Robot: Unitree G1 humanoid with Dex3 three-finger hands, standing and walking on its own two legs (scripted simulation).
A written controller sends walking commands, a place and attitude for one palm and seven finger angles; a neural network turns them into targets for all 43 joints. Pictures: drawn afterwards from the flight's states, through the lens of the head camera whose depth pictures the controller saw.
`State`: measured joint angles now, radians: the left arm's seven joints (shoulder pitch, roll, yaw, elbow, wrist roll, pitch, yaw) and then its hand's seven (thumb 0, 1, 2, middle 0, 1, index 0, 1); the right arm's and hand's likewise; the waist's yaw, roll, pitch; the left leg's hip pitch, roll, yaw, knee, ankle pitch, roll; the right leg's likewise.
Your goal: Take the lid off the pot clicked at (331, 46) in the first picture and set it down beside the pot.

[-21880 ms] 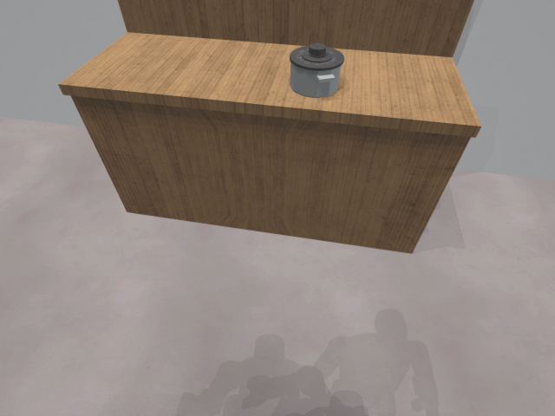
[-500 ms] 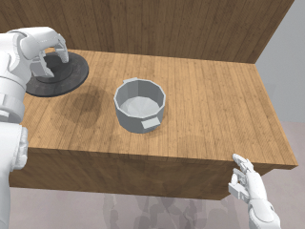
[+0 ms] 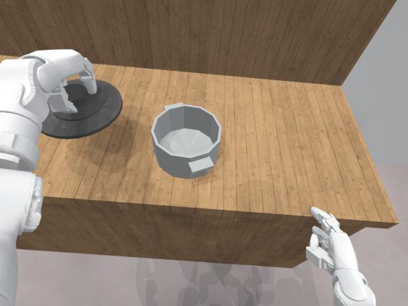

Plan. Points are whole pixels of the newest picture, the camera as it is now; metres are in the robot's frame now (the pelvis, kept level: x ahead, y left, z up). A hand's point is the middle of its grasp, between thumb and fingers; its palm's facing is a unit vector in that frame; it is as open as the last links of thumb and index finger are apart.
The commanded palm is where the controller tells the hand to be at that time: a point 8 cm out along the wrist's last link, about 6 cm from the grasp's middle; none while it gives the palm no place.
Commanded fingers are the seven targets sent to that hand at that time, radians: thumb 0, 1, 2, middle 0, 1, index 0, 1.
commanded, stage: lower the lid onto the table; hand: left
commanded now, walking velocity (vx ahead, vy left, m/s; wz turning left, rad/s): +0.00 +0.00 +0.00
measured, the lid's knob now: (73, 95) +0.49 +0.27 +0.11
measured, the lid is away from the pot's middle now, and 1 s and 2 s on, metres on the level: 0.23 0.23 0.25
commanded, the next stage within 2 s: none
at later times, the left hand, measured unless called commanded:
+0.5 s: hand (66, 110) +0.45 +0.28 +0.11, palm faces -0.43 -0.09 -0.90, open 8.4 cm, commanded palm +0.51 +0.27 +0.18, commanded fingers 0.00 0.59 1.03 -0.79 -1.00 -0.78 -1.00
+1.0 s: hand (73, 127) +0.45 +0.27 +0.07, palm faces -0.46 -0.07 -0.88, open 8.4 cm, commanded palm +0.52 +0.27 +0.14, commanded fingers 0.00 0.59 1.03 -0.79 -1.00 -0.78 -1.00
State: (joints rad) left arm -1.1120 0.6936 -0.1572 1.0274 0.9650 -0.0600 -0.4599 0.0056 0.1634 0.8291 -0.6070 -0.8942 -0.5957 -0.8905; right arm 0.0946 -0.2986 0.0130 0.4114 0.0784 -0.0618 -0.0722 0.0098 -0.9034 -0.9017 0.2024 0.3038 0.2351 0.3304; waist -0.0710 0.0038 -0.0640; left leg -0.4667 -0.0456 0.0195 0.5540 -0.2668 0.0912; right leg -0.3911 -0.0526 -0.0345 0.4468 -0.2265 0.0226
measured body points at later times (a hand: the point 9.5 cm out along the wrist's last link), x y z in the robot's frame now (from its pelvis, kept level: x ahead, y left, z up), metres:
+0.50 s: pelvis +0.00 -0.01 +0.00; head +0.06 +0.01 +0.44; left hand +0.47 +0.28 +0.16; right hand +0.23 -0.27 -0.03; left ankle +0.00 +0.05 -0.73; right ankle -0.02 -0.17 -0.73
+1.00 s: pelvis -0.01 -0.01 -0.01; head +0.06 +0.02 +0.44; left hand +0.47 +0.28 +0.12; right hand +0.22 -0.26 -0.03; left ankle +0.00 +0.05 -0.73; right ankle -0.02 -0.17 -0.73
